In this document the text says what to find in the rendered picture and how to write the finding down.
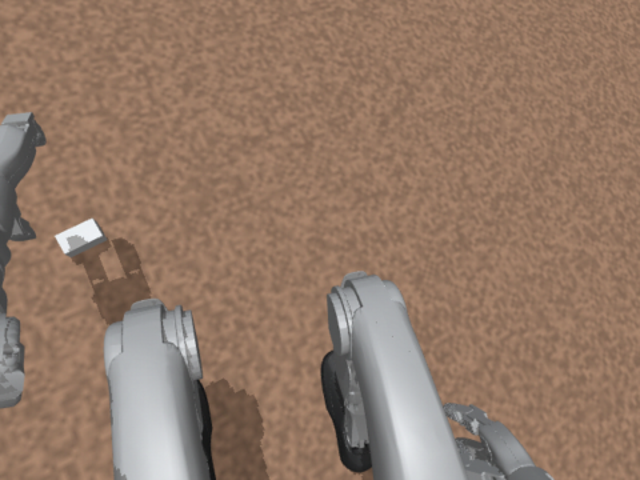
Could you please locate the left robot arm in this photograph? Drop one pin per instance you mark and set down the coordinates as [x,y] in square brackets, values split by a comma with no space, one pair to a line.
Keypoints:
[11,349]

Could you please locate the left robot hand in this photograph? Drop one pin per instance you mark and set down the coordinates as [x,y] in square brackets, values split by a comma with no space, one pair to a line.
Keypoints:
[19,135]

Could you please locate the right robot hand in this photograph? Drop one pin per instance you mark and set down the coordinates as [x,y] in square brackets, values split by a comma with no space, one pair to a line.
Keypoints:
[499,453]

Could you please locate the small box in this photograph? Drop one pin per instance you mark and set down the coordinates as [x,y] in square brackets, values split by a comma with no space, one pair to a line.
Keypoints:
[80,238]

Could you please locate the right robot foot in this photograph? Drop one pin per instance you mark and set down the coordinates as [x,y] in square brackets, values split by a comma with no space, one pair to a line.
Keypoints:
[355,459]

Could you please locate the left robot foot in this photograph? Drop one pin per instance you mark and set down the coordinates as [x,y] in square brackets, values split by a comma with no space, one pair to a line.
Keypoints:
[207,430]

